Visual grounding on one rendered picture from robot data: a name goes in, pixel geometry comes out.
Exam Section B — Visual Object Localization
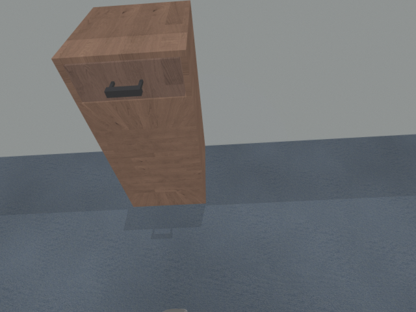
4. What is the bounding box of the drawer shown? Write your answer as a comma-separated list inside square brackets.
[63, 57, 185, 102]

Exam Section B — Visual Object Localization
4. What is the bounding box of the handle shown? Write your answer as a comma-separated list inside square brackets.
[104, 79, 143, 98]

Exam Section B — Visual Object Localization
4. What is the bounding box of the cabinet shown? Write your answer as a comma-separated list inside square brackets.
[51, 1, 206, 207]

